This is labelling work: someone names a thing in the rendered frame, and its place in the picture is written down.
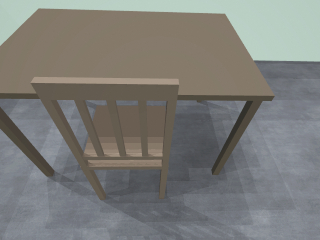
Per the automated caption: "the chair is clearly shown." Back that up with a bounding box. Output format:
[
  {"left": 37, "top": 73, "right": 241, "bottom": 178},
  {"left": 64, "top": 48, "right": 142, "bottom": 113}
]
[{"left": 30, "top": 77, "right": 179, "bottom": 200}]

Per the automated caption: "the table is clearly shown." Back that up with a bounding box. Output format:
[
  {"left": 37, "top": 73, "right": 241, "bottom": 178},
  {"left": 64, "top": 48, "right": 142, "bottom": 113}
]
[{"left": 0, "top": 8, "right": 275, "bottom": 177}]

